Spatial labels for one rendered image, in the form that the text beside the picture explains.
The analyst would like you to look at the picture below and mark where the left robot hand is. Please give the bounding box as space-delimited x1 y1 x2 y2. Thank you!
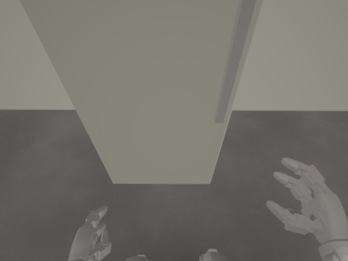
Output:
68 205 111 261

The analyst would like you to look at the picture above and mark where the right robot hand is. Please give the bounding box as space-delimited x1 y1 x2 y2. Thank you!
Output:
266 158 348 244

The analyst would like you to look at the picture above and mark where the fridge door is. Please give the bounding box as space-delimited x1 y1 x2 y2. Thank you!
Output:
20 0 263 184

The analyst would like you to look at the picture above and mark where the handle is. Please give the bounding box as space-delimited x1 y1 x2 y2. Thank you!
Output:
214 0 256 123

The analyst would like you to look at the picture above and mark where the right robot forearm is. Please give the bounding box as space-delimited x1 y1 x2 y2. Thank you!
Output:
318 239 348 261

